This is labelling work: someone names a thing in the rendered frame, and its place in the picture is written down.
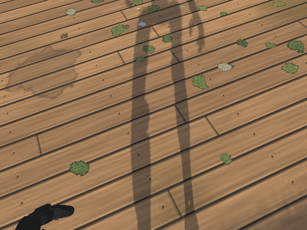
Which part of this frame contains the robot left hand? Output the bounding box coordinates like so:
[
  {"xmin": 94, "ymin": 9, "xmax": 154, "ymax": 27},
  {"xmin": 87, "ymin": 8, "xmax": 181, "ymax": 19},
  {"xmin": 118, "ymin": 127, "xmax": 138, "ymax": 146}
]
[{"xmin": 15, "ymin": 203, "xmax": 75, "ymax": 230}]

